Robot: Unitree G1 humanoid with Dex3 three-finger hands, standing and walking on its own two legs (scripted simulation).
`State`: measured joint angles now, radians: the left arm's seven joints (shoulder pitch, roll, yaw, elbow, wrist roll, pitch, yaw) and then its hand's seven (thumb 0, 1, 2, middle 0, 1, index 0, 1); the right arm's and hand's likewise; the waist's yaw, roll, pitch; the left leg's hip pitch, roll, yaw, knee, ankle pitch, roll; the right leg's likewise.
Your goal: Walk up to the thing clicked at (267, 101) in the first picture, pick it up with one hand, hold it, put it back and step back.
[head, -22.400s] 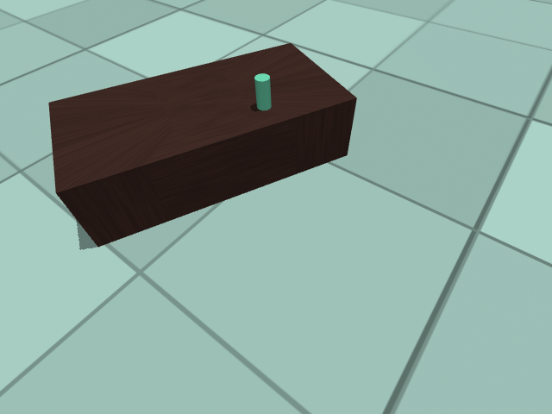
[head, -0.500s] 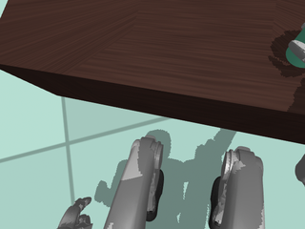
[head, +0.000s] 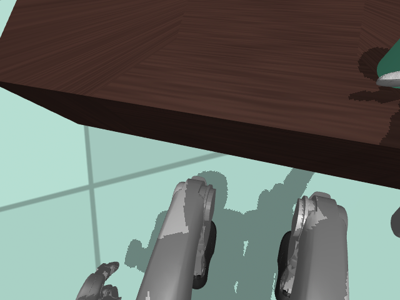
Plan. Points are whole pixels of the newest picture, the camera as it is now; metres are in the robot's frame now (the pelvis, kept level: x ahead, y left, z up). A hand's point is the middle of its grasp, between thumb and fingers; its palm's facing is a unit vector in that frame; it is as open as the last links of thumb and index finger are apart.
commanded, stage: withdraw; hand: right
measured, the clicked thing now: out of the picture +0.54 -0.26 +0.02
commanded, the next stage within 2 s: rise in 0.26 s
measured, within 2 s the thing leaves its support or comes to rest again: neither
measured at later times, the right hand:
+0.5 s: hand out of the picture +0.53 -0.35 +0.13, palm faces +0.29 +0.94 -0.21, open 17.2 cm
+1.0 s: hand out of the picture +0.40 -0.34 +0.20, palm faces +0.32 +0.88 -0.37, open 17.3 cm
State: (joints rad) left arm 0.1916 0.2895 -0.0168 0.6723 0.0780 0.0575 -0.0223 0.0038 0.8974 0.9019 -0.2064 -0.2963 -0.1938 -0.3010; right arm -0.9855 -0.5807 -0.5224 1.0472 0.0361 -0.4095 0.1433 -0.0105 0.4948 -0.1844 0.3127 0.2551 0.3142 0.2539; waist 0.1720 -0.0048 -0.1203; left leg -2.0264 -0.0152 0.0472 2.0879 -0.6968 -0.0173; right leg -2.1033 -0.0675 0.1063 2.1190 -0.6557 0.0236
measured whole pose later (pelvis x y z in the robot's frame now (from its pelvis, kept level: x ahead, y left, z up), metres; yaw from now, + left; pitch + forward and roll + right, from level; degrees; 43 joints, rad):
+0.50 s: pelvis +0.01 -0.01 +0.11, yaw +0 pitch +34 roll +6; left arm 0.22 0.29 -0.02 0.63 0.01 0.08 -0.02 0.00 0.88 0.89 -0.21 -0.29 -0.20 -0.30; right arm -0.95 -0.78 -0.53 1.08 -0.06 -0.18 0.21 -0.01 0.49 -0.08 0.05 0.06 0.06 0.06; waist 0.15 -0.01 -0.13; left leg -1.69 -0.02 0.05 1.73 -0.64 -0.02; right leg -1.77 -0.09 0.08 1.78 -0.62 0.02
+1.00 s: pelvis +0.06 -0.03 +0.28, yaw -3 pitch +19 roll +5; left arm 0.30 0.25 -0.02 0.63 -0.04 0.11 0.04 0.01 0.90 0.90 -0.21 -0.29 -0.20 -0.29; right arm -0.43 -0.50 -0.30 0.95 -0.04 -0.01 -0.09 -0.01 0.52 -0.07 0.06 0.06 0.06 0.06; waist 0.10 -0.01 -0.11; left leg -0.91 -0.02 0.04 1.02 -0.45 -0.03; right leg -1.00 -0.08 0.03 1.13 -0.47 0.00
